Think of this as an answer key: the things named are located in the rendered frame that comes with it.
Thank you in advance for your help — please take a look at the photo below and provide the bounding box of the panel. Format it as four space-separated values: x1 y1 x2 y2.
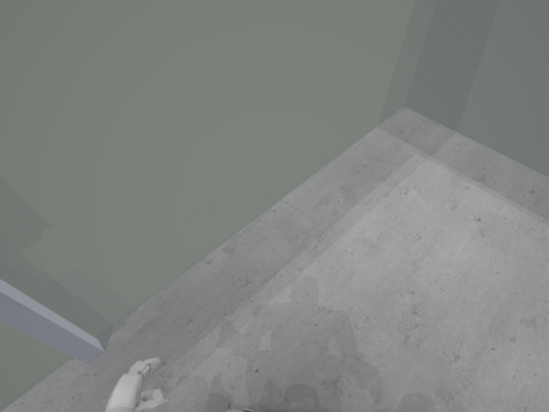
0 279 105 364

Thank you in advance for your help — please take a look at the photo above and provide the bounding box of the robot left hand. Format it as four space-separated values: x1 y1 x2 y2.
105 358 167 412

